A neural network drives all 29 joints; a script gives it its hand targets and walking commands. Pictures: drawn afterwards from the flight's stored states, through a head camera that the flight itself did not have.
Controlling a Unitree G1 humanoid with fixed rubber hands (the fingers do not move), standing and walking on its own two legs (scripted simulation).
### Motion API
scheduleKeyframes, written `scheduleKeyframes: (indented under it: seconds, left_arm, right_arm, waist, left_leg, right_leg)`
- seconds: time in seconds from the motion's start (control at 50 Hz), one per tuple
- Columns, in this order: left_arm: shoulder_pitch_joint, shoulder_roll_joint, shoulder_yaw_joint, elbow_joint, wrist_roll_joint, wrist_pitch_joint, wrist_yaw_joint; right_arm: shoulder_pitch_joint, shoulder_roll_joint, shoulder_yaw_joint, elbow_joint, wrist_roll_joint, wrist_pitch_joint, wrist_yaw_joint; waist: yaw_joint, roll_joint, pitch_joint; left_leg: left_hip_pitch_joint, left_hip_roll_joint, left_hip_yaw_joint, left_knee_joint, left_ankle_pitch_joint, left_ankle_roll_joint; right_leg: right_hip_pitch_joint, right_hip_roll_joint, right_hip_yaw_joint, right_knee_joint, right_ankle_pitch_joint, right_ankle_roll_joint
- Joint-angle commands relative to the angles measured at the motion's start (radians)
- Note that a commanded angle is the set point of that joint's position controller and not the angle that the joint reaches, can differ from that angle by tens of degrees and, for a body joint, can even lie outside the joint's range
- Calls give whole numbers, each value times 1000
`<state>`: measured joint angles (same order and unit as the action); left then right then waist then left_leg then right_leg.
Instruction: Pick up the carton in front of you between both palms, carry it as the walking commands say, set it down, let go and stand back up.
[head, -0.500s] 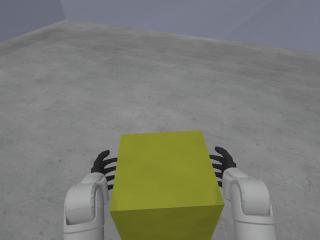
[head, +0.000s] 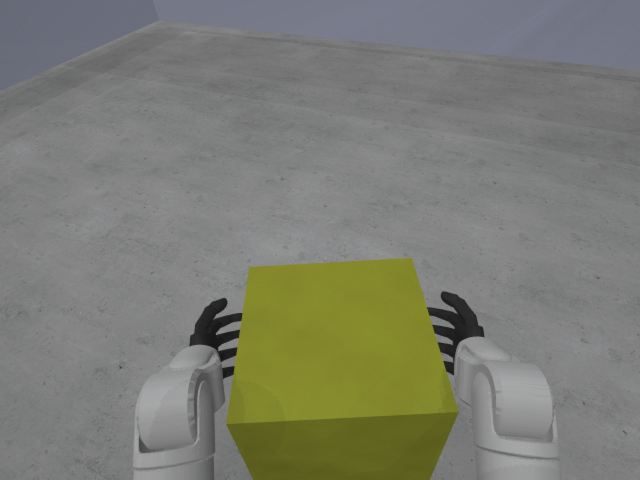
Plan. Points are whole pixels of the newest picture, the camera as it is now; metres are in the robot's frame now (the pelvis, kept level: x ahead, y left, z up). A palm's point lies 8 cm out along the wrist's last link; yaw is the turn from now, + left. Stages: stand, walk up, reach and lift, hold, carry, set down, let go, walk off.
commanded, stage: carry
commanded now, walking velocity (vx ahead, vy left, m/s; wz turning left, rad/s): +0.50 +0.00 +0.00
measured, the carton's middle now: (337, 383) +0.27 +0.00 -0.01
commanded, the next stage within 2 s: none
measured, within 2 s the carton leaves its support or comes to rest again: neither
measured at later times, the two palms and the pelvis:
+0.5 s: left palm (227, 183) +0.60 +0.18 +0.07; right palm (399, 180) +0.58 -0.12 +0.08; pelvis +0.32 +0.05 +0.01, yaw -4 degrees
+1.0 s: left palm (270, 100) +0.91 +0.13 +0.08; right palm (398, 96) +0.92 -0.17 +0.07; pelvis +0.65 -0.02 +0.01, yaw +0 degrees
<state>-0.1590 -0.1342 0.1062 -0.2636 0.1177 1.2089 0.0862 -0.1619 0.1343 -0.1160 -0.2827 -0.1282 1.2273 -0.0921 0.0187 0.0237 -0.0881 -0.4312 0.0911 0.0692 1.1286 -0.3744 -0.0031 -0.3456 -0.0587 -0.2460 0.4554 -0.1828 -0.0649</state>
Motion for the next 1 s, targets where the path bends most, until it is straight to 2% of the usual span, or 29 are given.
scheduleKeyframes:
  seconds: [0.0, 0.04, 0.1, 0.22, 0.26, 0.28, 0.3, 0.32, 0.34, 0.36, 0.38, 0.4, 0.42, 0.44, 0.5, 0.6, 0.7, 0.74, 0.76, 0.78, 0.8, 0.82, 0.84, 0.86, 0.88, 0.9, 0.92, 0.94, 0.98]
  left_arm:
    - [-505, -973, -722, -127, -449, -25, -278]
    - [-475, -958, -725, -135, -454, -30, -283]
    - [-444, -921, -723, -154, -449, -29, -283]
    - [-405, -832, -693, -156, -409, 8, -264]
    - [-412, -812, -689, -143, -401, 22, -260]
    - [-422, -804, -690, -139, -400, 28, -258]
    - [-431, -794, -691, -134, -398, 34, -257]
    - [-459, -799, -699, -142, -401, 43, -254]
    - [-476, -806, -708, -149, -404, 48, -256]
    - [-496, -837, -711, -131, -406, 42, -257]
    - [-507, -867, -711, -128, -413, 32, -261]
    - [-514, -897, -719, -128, -416, 20, -262]
    - [-518, -920, -727, -131, -418, 8, -261]
    - [-521, -947, -732, -131, -419, 0, -258]
    - [-478, -960, -739, -142, -408, -21, -245]
    - [-449, -915, -737, -181, -398, -12, -229]
    - [-435, -853, -723, -163, -402, 24, -239]
    - [-440, -841, -712, -148, -405, 33, -247]
    - [-435, -842, -705, -133, -405, 35, -250]
    - [-426, -840, -695, -114, -405, 36, -254]
    - [-418, -829, -684, -100, -397, 35, -256]
    - [-426, -841, -679, -67, -389, 25, -261]
    - [-414, -873, -684, -69, -404, 18, -264]
    - [-436, -908, -693, -87, -413, 7, -265]
    - [-459, -942, -703, -105, -420, -4, -267]
    - [-481, -962, -710, -125, -425, -13, -268]
    - [-488, -975, -715, -139, -432, -21, -269]
    - [-484, -979, -719, -151, -437, -27, -270]
    - [-450, -967, -722, -164, -440, -33, -275]
  right_arm:
    - [-502, 993, 754, -90, 426, -44, 255]
    - [-467, 990, 755, -97, 412, -56, 244]
    - [-435, 960, 757, -119, 403, -56, 232]
    - [-429, 871, 741, -142, 414, -10, 238]
    - [-429, 850, 728, -125, 416, 4, 244]
    - [-420, 841, 718, -108, 415, 9, 247]
    - [-412, 833, 705, -90, 413, 13, 250]
    - [-416, 815, 687, -68, 401, 13, 255]
    - [-404, 840, 686, -33, 403, 7, 257]
    - [-428, 868, 691, -57, 420, 4, 260]
    - [-451, 906, 700, -66, 429, -3, 262]
    - [-474, 939, 708, -79, 436, -11, 265]
    - [-494, 963, 719, -91, 444, -21, 268]
    - [-507, 974, 722, -102, 450, -28, 269]
    - [-481, 971, 731, -127, 459, -39, 274]
    - [-443, 903, 723, -159, 452, -29, 272]
    - [-402, 847, 697, -123, 414, -1, 260]
    - [-412, 841, 696, -109, 407, 7, 258]
    - [-421, 839, 699, -104, 406, 11, 258]
    - [-425, 834, 703, -100, 405, 13, 257]
    - [-443, 828, 707, -102, 408, 16, 258]
    - [-475, 848, 721, -126, 413, 21, 257]
    - [-492, 857, 727, -114, 414, 15, 259]
    - [-507, 896, 738, -115, 426, 3, 262]
    - [-521, 931, 747, -117, 433, -10, 264]
    - [-522, 960, 752, -118, 439, -22, 264]
    - [-515, 978, 757, -122, 440, -32, 262]
    - [-495, 989, 758, -123, 435, -41, 259]
    - [-445, 994, 760, -120, 420, -56, 247]
  waist:
    - [-5, -129, -287]
    - [-5, -153, -261]
    - [-4, -156, -215]
    - [1, -182, -125]
    - [-7, -178, -133]
    - [-22, -143, -173]
    - [-39, -86, -232]
    - [-53, 123, -302]
    - [-51, 339, -335]
    - [-42, 238, -303]
    - [-43, 160, -307]
    - [-39, 62, -295]
    - [-31, 34, -294]
    - [-29, 55, -296]
    - [-32, 103, -275]
    - [-35, 110, -195]
    - [-38, 133, -113]
    - [-33, 138, -119]
    - [-17, 115, -153]
    - [-3, 66, -218]
    - [17, -92, -284]
    - [12, -364, -343]
    - [8, -315, -324]
    - [7, -245, -325]
    - [4, -128, -315]
    - [-1, -68, -298]
    - [-4, -80, -306]
    - [-6, -105, -308]
    - [-8, -136, -300]
  left_leg:
    - [-181, 42, -24, -83, 102, 4]
    - [-193, 37, 7, -196, 143, -12]
    - [-201, 21, 52, -396, 223, -26]
    - [-107, -20, 125, -625, 345, 8]
    - [15, -47, 168, -673, 312, 24]
    - [168, -92, 216, -707, 274, 26]
    - [383, -68, 174, -685, 223, 30]
    - [595, 191, -224, -766, 91, 120]
    - [718, 335, -567, -910, 141, 225]
    - [708, 341, -511, -892, 282, 229]
    - [656, 304, -412, -858, 391, 210]
    - [591, 284, -316, -849, 447, 172]
    - [537, 263, -242, -868, 429, 139]
    - [501, 245, -183, -891, 382, 118]
    - [488, 217, -90, -945, 334, 124]
    - [529, 173, 13, -953, 439, 131]
    - [545, 161, 77, -921, 551, 99]
    - [540, 153, 110, -830, 655, 77]
    - [498, 124, 161, -707, 698, 55]
    - [383, 87, 183, -530, 665, 27]
    - [180, 36, 177, -272, 430, -12]
    - [-144, -101, 105, 11, -20, -47]
    - [-229, -69, -23, 145, -102, -16]
    - [-244, -25, -57, 187, -79, 11]
    - [-240, 9, -65, 154, -29, 23]
    - [-206, 33, -68, 76, 20, 23]
    - [-157, 39, -56, -7, 50, 18]
    - [-127, 23, -27, -79, 59, 12]
    - [-99, -7, 17, -215, 61, -5]
  right_leg:
    - [378, -266, 310, -256, 94, -57]
    - [379, -253, 258, -290, 80, -68]
    - [408, -218, 179, -287, 167, -69]
    - [440, -203, 103, -240, 304, -31]
    - [427, -192, 65, -133, 396, -7]
    - [378, -154, 13, 6, 436, 17]
    - [247, -123, 1, 180, 385, 41]
    - [-4, -44, 19, 477, 164, 100]
    - [-257, 72, 90, 699, -264, 111]
    - [-344, 19, 201, 823, -310, 82]
    - [-352, -20, 235, 853, -282, 55]
    - [-337, -60, 242, 804, -216, 45]
    - [-303, -84, 249, 727, -153, 43]
    - [-268, -83, 233, 676, -115, 46]
    - [-270, -69, 182, 533, -49, 65]
    - [-300, -47, 109, 238, 64, 83]
    - [-216, -13, 51, 58, 152, 51]
    - [-107, 11, 22, 16, 126, 32]
    - [37, 51, -26, -27, 102, 31]
    - [256, 53, -17, -10, 42, 29]
    - [446, -150, 283, -92, -99, -9]
    - [669, -379, 712, -197, -110, -154]
    - [634, -384, 725, -223, 53, -171]
    - [597, -346, 614, -192, 190, -154]
    - [545, -329, 508, -165, 337, -131]
    - [477, -309, 418, -173, 426, -101]
    - [444, -287, 338, -186, 449, -73]
    - [431, -268, 281, -189, 486, -63]
    - [417, -243, 202, -184, 568, -63]
